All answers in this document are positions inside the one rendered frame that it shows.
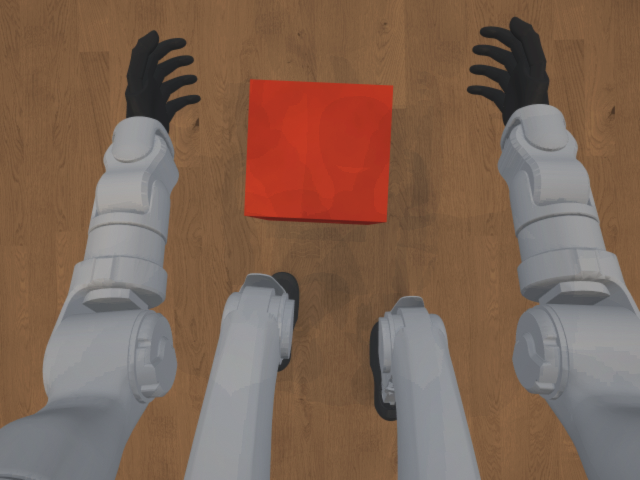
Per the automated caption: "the left robot forearm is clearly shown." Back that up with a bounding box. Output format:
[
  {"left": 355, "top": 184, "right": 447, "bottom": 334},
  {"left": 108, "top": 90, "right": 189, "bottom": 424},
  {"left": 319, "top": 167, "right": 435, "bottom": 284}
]
[{"left": 43, "top": 116, "right": 179, "bottom": 397}]

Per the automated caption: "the left robot foot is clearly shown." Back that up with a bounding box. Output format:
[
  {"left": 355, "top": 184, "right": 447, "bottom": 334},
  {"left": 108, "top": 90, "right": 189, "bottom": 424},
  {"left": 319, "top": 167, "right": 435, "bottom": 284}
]
[{"left": 272, "top": 272, "right": 299, "bottom": 372}]

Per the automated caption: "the carton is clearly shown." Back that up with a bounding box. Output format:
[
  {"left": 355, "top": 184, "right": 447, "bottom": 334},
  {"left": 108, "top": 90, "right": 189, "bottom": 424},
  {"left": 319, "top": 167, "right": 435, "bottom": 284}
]
[{"left": 244, "top": 79, "right": 393, "bottom": 225}]

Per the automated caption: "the right robot forearm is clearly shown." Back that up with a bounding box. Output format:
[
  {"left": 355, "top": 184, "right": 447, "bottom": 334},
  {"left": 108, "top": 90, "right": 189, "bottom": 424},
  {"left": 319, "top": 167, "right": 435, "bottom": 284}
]
[{"left": 498, "top": 104, "right": 640, "bottom": 319}]

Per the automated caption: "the right robot hand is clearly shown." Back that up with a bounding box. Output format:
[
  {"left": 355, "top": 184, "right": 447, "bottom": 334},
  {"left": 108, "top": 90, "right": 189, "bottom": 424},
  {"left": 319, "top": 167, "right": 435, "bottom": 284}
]
[{"left": 467, "top": 17, "right": 549, "bottom": 126}]

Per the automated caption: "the left robot hand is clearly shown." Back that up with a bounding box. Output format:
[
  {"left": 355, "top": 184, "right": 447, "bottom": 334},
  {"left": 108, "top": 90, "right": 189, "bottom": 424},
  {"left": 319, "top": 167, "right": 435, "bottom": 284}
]
[{"left": 125, "top": 30, "right": 201, "bottom": 134}]

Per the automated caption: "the left robot upper arm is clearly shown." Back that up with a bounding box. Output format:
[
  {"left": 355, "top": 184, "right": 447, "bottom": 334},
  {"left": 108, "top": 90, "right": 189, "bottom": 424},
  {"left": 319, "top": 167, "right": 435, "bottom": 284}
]
[{"left": 0, "top": 309, "right": 177, "bottom": 480}]

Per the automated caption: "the right robot upper arm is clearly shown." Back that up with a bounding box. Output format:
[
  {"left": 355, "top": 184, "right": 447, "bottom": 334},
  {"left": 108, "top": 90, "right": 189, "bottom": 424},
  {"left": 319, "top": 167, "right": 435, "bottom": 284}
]
[{"left": 512, "top": 304, "right": 640, "bottom": 480}]

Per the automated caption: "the robot left shin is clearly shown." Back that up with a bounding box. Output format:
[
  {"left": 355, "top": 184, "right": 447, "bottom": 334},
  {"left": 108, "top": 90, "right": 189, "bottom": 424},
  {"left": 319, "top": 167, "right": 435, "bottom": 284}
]
[{"left": 220, "top": 273, "right": 286, "bottom": 360}]

